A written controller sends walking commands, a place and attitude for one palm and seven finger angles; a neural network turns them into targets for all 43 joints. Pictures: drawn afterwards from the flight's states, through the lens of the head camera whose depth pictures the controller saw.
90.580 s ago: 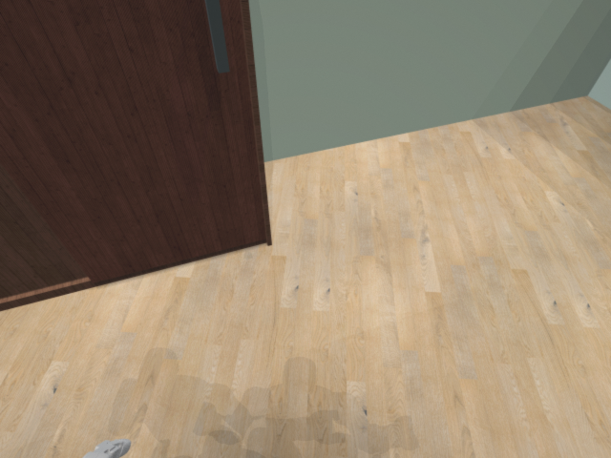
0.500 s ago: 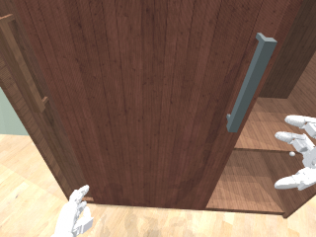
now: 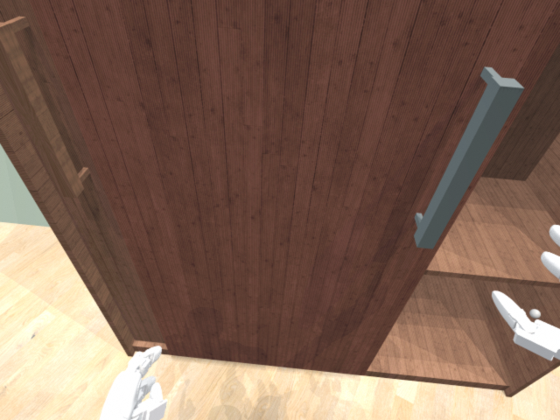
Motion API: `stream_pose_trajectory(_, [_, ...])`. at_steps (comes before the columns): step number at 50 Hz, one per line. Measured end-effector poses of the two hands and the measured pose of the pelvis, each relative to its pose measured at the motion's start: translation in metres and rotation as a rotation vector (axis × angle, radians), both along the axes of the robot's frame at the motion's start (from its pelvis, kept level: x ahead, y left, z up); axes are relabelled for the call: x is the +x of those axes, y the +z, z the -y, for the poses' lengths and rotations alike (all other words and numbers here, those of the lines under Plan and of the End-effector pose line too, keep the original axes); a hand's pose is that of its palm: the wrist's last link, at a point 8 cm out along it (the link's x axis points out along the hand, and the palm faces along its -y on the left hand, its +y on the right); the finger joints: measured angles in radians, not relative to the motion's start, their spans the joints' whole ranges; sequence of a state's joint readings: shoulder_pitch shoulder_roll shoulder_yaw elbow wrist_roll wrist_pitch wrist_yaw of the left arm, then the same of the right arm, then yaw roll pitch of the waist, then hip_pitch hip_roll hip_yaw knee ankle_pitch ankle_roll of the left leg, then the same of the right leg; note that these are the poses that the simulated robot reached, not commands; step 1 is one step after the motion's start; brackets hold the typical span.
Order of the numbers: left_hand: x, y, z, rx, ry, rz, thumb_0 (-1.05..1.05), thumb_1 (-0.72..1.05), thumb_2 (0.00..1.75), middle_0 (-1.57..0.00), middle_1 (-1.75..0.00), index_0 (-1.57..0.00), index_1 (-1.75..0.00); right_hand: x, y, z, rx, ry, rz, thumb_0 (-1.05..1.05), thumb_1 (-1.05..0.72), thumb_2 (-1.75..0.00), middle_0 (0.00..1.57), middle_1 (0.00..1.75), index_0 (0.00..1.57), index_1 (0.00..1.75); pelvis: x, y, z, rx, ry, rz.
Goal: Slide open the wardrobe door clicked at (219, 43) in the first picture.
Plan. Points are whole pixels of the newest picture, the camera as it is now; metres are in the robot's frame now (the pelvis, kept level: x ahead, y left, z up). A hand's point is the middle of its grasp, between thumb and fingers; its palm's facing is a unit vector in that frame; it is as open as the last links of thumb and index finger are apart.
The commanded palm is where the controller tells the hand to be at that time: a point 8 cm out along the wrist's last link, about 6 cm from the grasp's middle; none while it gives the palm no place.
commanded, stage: draw the hand back to the body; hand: right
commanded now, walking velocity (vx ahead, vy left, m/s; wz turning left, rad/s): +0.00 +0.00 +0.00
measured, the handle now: (452, 168) +0.43 -0.26 +0.18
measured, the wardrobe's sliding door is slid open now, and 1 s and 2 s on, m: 0.51 0.51 0.51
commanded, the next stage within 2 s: step back with the hand held close in 0.54 s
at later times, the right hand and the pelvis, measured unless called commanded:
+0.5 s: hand (522, 328) +0.19 -0.25 +0.15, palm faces +0.46 +0.82 -0.36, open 7.5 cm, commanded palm +0.14 -0.28 +0.17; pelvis +0.00 +0.02 +0.00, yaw -1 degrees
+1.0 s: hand (539, 340) +0.17 -0.26 +0.15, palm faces +0.34 +0.82 -0.46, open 7.4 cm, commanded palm +0.12 -0.31 +0.17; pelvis -0.03 -0.01 +0.00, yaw +1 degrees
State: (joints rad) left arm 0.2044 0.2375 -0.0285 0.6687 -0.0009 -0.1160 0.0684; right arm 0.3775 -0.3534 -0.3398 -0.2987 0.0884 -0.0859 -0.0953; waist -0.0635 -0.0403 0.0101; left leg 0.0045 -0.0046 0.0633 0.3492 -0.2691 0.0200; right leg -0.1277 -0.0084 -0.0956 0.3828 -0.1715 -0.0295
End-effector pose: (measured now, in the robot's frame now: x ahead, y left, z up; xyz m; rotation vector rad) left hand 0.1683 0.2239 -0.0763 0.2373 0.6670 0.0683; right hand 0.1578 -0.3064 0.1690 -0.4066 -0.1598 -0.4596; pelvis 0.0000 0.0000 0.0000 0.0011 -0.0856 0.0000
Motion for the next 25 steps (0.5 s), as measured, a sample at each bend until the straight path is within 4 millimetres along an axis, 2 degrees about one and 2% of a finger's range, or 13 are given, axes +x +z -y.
stream_pose_trajectory(14, [0.022, 0.007, -0.006, -0.002, -0.011, 0.03, 0.01, 0.91, 0.9, -0.21, -0.3, -0.2, -0.29, -0.012, -0.002, -0.019, -0.003, 0.013, -0.037, 0.01, -0.76, -0.84, 0.22, 0.37, 0.22, 0.37, 0.007, 0.0, -0.009, -0.002, -0.005, -0.003])
stream_pose_trajectory(25, [0.019, 0.002, -0.005, -0.018, -0.022, 0.015, 0.01, 0.91, 0.9, -0.21, -0.3, -0.2, -0.3, -0.016, -0.001, -0.023, 0.002, -0.006, -0.032, 0.02, -0.88, -0.89, 0.21, 0.3, 0.21, 0.31, 0.005, 0.0, -0.016, -0.003, -0.01, 0.004])
